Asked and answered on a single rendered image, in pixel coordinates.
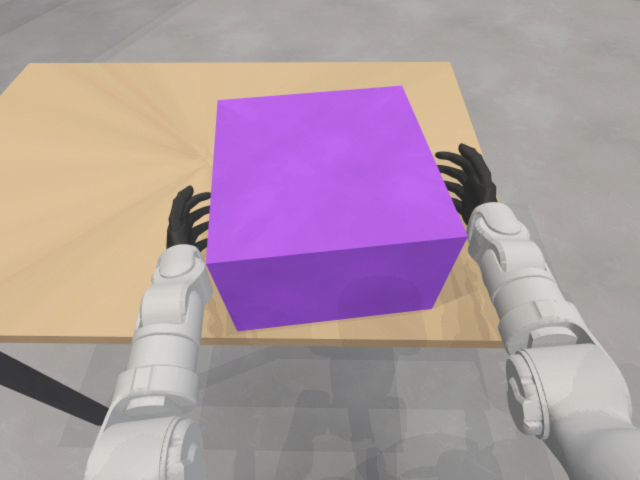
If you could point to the right robot hand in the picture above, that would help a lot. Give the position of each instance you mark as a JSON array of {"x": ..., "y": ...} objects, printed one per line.
[{"x": 475, "y": 177}]

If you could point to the left robot hand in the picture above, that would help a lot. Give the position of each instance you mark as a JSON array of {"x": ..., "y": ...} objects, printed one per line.
[{"x": 180, "y": 229}]

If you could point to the robot right forearm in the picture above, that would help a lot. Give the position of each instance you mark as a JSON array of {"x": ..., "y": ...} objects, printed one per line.
[{"x": 532, "y": 310}]

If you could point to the table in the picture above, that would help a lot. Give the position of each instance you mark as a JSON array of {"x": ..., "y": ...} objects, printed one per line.
[{"x": 92, "y": 156}]

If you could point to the robot left forearm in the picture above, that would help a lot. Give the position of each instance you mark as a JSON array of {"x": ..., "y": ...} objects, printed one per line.
[{"x": 160, "y": 379}]

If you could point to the robot right upper arm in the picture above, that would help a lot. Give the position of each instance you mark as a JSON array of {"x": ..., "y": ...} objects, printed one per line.
[{"x": 572, "y": 398}]

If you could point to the robot left upper arm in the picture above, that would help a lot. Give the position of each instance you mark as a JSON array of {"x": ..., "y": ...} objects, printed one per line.
[{"x": 168, "y": 448}]

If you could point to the carton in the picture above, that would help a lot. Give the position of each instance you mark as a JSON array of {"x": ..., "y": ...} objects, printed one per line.
[{"x": 327, "y": 206}]

